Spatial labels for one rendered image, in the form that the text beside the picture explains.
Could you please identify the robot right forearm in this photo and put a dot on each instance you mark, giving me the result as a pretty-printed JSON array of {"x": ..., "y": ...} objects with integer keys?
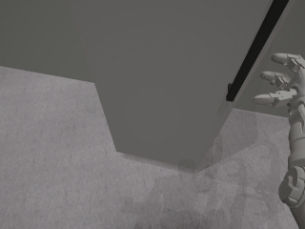
[{"x": 297, "y": 133}]

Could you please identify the right robot upper arm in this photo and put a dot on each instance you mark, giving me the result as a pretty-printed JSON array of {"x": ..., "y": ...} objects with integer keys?
[{"x": 292, "y": 192}]

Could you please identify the handle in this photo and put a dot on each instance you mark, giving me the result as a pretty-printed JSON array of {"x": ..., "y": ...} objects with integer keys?
[{"x": 266, "y": 28}]

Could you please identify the fridge door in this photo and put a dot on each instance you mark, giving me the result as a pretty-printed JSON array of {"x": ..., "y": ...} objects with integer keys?
[{"x": 162, "y": 68}]

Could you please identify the right robot hand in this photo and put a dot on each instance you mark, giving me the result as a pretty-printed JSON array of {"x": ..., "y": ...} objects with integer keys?
[{"x": 296, "y": 64}]

